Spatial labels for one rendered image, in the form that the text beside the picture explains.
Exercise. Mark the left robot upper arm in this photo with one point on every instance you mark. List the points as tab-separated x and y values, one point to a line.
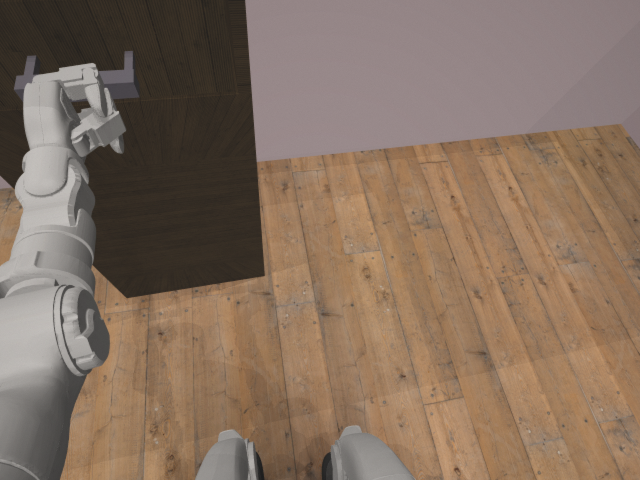
50	339

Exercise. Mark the robot left hand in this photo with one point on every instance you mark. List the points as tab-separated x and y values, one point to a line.
51	120

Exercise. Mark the left robot forearm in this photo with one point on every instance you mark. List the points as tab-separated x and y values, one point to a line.
55	243

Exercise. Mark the handle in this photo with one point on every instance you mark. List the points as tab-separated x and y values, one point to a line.
121	83

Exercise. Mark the robot right thigh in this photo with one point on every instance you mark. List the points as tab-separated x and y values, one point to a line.
363	456

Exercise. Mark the right robot shin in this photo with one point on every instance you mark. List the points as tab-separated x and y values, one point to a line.
350	430

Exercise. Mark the drawer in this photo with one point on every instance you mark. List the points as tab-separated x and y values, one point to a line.
181	47

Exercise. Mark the cabinet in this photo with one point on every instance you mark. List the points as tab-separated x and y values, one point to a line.
180	207

